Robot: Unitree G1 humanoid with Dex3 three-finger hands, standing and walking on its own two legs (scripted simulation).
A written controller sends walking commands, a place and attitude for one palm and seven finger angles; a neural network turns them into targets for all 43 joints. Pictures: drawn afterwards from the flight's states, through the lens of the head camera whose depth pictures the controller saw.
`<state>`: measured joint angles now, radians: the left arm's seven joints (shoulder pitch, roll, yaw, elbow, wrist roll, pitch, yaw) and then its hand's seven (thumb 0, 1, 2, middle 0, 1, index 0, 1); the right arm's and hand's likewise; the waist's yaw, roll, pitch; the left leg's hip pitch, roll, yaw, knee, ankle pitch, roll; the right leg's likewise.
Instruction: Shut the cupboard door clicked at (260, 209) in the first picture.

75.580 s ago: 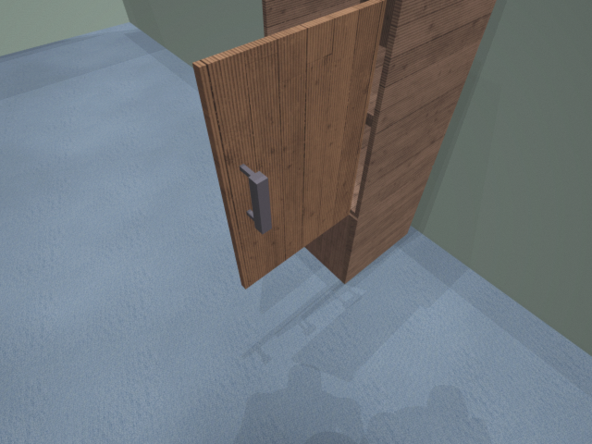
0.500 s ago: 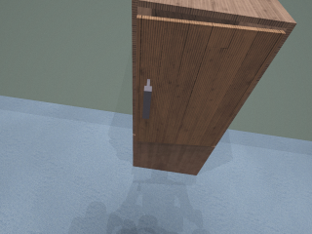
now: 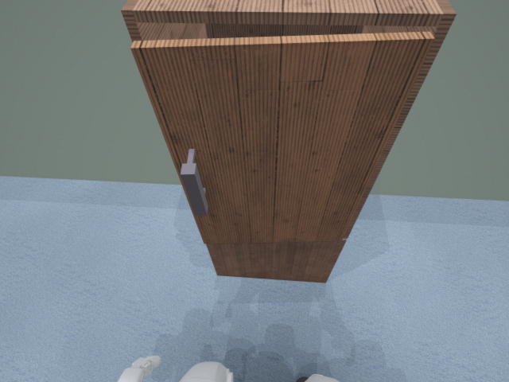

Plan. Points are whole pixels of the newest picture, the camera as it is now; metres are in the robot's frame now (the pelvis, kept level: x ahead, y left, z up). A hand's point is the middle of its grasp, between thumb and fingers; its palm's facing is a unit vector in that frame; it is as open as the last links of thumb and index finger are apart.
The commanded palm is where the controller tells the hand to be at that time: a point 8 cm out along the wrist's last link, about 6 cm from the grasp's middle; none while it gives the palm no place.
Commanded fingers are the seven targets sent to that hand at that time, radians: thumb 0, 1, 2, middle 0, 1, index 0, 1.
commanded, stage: come to a stop and stand still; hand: left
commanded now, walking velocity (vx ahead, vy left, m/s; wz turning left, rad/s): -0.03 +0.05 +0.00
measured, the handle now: (196, 183) +0.46 +0.14 -0.01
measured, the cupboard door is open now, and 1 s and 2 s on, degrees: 5 5 5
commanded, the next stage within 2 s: look again from close up in 0.90 s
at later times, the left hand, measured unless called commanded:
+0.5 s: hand out of the picture -0.04 +0.25 -0.18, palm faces +0.04 -0.97 -0.22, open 7.3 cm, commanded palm none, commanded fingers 0.00 0.90 0.90 -0.20 -0.30 -0.20 -0.30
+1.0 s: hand out of the picture -0.04 +0.20 -0.17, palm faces +0.00 -0.99 -0.15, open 7.3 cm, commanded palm none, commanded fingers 0.00 0.90 0.90 -0.20 -0.30 -0.20 -0.30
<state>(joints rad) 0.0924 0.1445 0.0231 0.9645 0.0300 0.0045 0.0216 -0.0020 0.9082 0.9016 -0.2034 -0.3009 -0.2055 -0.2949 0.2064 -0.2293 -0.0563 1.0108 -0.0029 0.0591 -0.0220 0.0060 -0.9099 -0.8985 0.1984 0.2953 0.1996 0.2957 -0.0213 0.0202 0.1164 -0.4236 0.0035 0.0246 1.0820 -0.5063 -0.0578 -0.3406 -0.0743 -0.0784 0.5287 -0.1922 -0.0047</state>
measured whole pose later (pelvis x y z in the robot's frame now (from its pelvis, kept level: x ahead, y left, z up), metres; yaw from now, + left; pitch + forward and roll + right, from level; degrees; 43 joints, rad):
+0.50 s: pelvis -0.02 +0.05 +0.00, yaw -1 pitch +0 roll +1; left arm 0.30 0.22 0.03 1.08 0.02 0.03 0.02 0.00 0.91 0.90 -0.20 -0.30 -0.20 -0.29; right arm 0.19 -0.14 -0.01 1.03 0.00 0.00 -0.03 0.00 -0.91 -0.90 0.20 0.30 0.20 0.30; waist 0.04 -0.06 0.03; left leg -0.22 -0.04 0.08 0.45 -0.24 0.06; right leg -0.16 -0.03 0.02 0.47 -0.31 0.01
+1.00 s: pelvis -0.03 +0.04 +0.01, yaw -1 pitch -1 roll +0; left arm 0.28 0.14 0.00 1.14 0.01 0.00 0.03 0.00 0.92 0.90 -0.20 -0.30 -0.20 -0.29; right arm 0.34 -0.12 0.00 1.16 0.00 0.00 -0.04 0.01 -0.91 -0.90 0.20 0.30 0.20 0.30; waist -0.01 -0.04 0.04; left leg -0.17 -0.02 0.07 0.35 -0.17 0.03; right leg -0.12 0.00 0.01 0.38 -0.25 0.00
